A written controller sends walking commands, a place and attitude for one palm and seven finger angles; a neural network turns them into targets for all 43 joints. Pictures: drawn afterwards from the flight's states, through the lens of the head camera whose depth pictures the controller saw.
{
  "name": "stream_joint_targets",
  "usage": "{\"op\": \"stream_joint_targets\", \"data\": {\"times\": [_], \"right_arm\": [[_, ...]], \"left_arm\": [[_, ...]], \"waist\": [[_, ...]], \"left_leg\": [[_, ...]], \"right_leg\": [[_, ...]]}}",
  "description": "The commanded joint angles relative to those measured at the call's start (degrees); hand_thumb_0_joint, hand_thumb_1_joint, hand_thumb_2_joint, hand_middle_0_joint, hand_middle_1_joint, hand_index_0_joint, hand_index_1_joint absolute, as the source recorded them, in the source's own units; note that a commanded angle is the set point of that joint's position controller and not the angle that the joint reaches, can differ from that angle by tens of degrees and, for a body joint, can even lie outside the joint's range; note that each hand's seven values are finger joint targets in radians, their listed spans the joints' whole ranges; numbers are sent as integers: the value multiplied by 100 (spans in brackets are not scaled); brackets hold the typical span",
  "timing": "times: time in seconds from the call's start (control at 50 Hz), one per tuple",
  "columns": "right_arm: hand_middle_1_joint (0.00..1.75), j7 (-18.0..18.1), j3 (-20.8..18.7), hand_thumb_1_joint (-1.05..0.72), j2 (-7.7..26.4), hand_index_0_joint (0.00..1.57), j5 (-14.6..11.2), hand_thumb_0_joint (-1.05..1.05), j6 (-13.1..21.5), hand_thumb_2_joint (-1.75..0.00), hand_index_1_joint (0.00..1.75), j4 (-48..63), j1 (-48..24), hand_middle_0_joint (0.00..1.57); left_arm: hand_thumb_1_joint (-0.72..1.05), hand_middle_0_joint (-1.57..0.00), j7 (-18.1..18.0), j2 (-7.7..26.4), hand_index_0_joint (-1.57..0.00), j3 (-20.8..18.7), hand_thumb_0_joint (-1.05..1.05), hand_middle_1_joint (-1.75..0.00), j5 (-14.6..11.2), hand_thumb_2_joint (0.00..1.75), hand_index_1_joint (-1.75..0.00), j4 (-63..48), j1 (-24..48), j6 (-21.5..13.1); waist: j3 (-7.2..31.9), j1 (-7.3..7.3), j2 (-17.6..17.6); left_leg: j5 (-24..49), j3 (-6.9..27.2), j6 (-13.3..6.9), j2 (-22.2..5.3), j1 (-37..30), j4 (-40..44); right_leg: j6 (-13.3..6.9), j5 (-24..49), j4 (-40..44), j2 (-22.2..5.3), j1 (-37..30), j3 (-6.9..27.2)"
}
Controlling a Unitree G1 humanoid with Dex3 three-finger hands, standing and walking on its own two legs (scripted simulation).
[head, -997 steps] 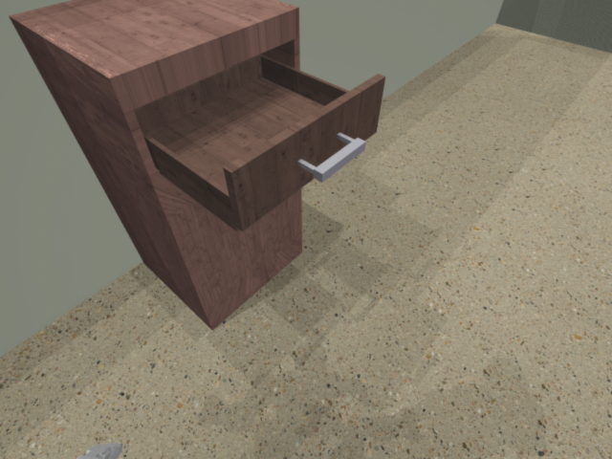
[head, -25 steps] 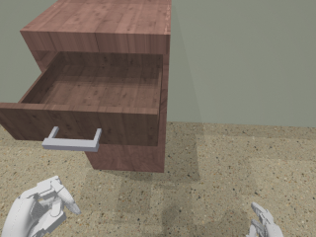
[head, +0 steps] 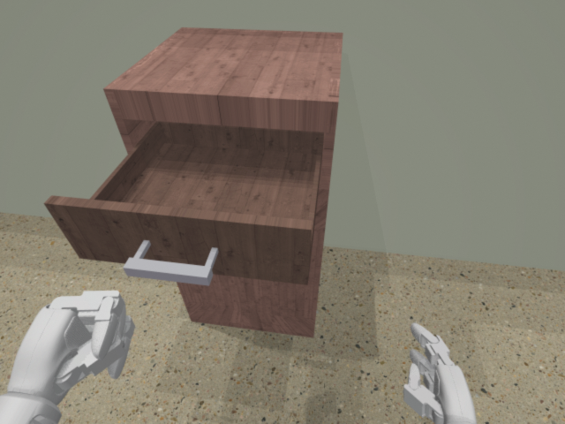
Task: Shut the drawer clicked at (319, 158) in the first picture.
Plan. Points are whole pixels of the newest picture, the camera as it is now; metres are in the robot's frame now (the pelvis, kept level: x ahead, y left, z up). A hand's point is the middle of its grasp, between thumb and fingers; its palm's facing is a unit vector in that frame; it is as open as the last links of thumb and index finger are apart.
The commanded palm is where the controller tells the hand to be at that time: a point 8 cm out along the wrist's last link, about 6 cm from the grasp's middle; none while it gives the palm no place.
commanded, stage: raise the hand and make a fist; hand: left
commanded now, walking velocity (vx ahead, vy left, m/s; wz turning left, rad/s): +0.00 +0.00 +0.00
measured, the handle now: (173, 260) +0.34 +0.23 +0.05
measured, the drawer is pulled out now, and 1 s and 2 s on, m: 0.28 0.28 0.28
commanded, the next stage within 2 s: bring the fist close to the handle in 0.40 s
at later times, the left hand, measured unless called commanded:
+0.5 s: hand (114, 348) +0.16 +0.20 +0.14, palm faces +0.06 -0.99 -0.13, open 3.3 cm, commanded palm +0.11 +0.25 +0.15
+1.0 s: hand (145, 328) +0.20 +0.20 +0.09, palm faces +0.03 -1.00 -0.09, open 3.3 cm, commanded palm +0.17 +0.25 +0.10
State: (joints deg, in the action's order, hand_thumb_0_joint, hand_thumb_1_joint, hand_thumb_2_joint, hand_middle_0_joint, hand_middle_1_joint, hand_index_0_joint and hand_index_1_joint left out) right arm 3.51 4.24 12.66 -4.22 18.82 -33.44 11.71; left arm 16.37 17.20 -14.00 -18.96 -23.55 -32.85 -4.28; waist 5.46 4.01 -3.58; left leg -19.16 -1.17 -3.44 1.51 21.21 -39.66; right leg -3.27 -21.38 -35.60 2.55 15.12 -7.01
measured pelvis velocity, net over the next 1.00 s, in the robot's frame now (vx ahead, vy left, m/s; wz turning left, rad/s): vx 0.00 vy -0.02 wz -0.01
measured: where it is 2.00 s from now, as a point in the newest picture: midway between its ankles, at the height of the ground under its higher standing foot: outside the picture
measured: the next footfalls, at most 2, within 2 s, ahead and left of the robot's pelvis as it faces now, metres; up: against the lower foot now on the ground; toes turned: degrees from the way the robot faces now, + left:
none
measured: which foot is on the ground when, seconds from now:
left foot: down 0.00-1.00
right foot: down 0.00-1.00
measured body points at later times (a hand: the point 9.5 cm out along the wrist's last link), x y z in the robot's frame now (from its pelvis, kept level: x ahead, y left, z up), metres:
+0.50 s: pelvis -0.01 -0.01 +0.00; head -0.04 -0.03 +0.45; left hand +0.15 +0.25 +0.15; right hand +0.19 -0.23 -0.05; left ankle +0.02 +0.08 -0.72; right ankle -0.02 -0.08 -0.72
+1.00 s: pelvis +0.00 -0.02 +0.00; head +0.00 -0.03 +0.45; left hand +0.19 +0.25 +0.10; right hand +0.17 -0.27 -0.07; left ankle +0.02 +0.08 -0.72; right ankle -0.02 -0.08 -0.72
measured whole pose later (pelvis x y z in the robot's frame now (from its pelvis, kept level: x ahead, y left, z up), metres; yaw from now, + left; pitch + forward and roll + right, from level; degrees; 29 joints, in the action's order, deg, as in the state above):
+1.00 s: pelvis +0.00 -0.02 +0.00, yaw -1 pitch +3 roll -1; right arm 4.1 1.3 15.8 -3.1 19.3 -38.1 13.7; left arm 18.7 16.6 -16.7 -19.4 -5.9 -24.1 -10.6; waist 3.5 1.1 -2.8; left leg -18.5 -1.4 -2.1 0.5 23.4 -39.0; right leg -4.5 -21.0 -35.7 3.6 17.9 -6.6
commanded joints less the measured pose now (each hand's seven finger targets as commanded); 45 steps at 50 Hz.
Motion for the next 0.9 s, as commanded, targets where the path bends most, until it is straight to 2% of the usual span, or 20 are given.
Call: {"op": "stream_joint_targets", "data": {"times": [0.0,0.04,0.08,0.14,0.2,0.24,0.26,0.34,0.36,0.38,0.4,0.42,0.52,0.6,0.64,0.74,0.76,0.8,0.86,0.88], "right_arm": [[30,79,-290,-90,716,20,-64,0,405,-90,30,931,-743,20],[30,73,-317,-90,743,20,-70,0,422,-90,30,869,-813,20],[30,58,-325,-90,753,20,-73,0,434,-90,30,893,-785,20],[30,45,-338,-90,748,20,-52,0,475,-90,30,860,-814,20],[30,32,-349,-90,746,20,-44,0,520,-90,30,868,-725,20],[30,35,-363,-90,760,20,-34,0,553,-90,30,817,-748,20],[30,49,-379,-90,760,20,-41,0,548,-90,30,821,-692,20],[30,61,-397,-90,758,20,-67,0,569,-90,30,772,-759,20],[30,62,-369,-90,753,20,-64,0,571,-90,30,793,-739,20],[30,83,-385,-90,766,20,-79,0,585,-90,30,779,-734,20],[30,101,-386,-90,782,20,-82,0,596,-90,30,768,-734,20],[30,100,-368,-90,784,20,-78,0,626,-90,30,788,-735,20],[30,145,-381,-90,819,20,-59,0,675,-90,30,662,-689,20],[30,183,-390,-90,848,20,-26,0,596,-90,30,591,-678,20],[30,167,-395,-90,856,20,3,0,602,-90,30,563,-679,20],[30,150,-420,-90,895,20,44,0,547,-90,30,466,-597,20],[30,147,-430,-90,890,20,48,0,520,-90,30,470,-562,20],[30,140,-446,-90,918,20,48,0,512,-90,30,483,-545,20],[30,111,-491,-90,925,20,75,0,435,-90,30,458,-484,20],[30,100,-490,-90,924,20,66,0,422,-90,30,499,-479,20]], "left_arm": [[90,-140,-30,737,-140,-618,0,-160,-192,90,-160,-1177,480,-111],[90,-140,4,709,-140,-700,0,-160,-228,90,-160,-938,261,-15],[90,-140,49,658,-140,-622,0,-160,-226,90,-160,-1049,262,31],[90,-140,-19,820,-140,-769,0,-160,-176,90,-160,-1234,199,-7],[90,-140,-90,725,-140,-628,0,-160,-144,90,-160,-1389,336,-133],[90,-140,-173,822,-140,-749,0,-160,-128,90,-160,-1338,315,-203],[90,-140,-175,802,-140,-731,0,-160,-122,90,-160,-1322,343,-236],[90,-140,-164,884,-140,-906,0,-160,-141,90,-160,-1095,188,-263],[90,-140,-109,717,-140,-718,0,-160,-168,90,-160,-1085,245,-250],[90,-140,-104,837,-140,-848,0,-160,-209,90,-160,-1041,342,-251],[90,-140,-63,878,-140,-876,0,-160,-222,90,-160,-956,348,-256],[90,-140,-14,777,-140,-737,0,-160,-229,90,-160,-1076,436,-284],[90,-140,30,868,-140,-839,0,-160,-241,90,-160,-610,635,-276],[90,-140,66,889,-140,-886,0,-160,-245,90,-160,-228,891,-369],[90,-140,85,942,-140,-889,0,-160,-209,90,-160,-254,1009,-479],[90,-140,147,1050,-140,-980,0,-160,-197,90,-160,121,1238,-737],[90,-140,171,987,-140,-926,0,-160,-196,90,-160,227,1244,-768],[90,-140,213,917,-140,-852,0,-160,-229,90,-160,359,1349,-837],[90,-140,209,966,-140,-977,0,-160,-197,90,-160,605,1149,-906],[90,-140,230,844,-140,-821,0,-160,-200,90,-160,568,1225,-941]], "waist": [[69,-106,-14],[32,-63,248],[80,-74,167],[101,-28,-47],[48,-80,-68],[-15,-57,-33],[-31,-94,66],[-42,-34,-63],[-101,-79,-129],[-114,-87,72],[-125,-86,103],[-103,-112,-37],[-276,-149,291],[-312,-186,337],[-167,-192,99],[-31,-242,125],[-30,-263,91],[21,-298,271],[163,-236,201],[209,-278,199]], "left_leg": [[958,565,170,-242,-800,896],[988,569,168,-239,-763,895],[1054,539,183,-222,-794,923],[1093,514,189,-220,-828,914],[981,523,185,-223,-864,947],[870,525,177,-215,-788,937],[873,507,173,-219,-799,948],[838,474,176,-206,-745,921],[778,471,174,-191,-736,936],[754,484,167,-203,-707,927],[725,460,153,-195,-697,911],[749,454,141,-181,-757,897],[590,459,125,-174,-590,843],[525,425,119,-153,-482,749],[649,399,112,-151,-525,666],[797,377,113,-137,-415,529],[830,359,118,-132,-406,519],[864,357,115,-124,-374,484],[1022,336,113,-114,-289,435],[1059,319,110,-109,-319,418]], "right_leg": [[168,997,732,-139,400,322],[178,1053,795,-124,348,343],[186,1127,777,-135,328,331],[164,1118,788,-136,276,348],[169,952,781,-133,392,323],[166,837,819,-135,402,353],[176,833,830,-133,431,358],[170,793,885,-152,360,437],[177,747,906,-171,413,460],[190,739,937,-175,403,482],[207,688,980,-179,393,534],[213,731,974,-192,410,546],[258,484,1102,-229,481,696],[298,242,1209,-305,517,879],[311,464,1179,-350,436,950],[366,770,1087,-413,376,1031],[377,865,1058,-429,381,1045],[407,1000,994,-444,396,1017],[417,1315,878,-448,344,1007],[427,1396,829,-444,361,968]]}}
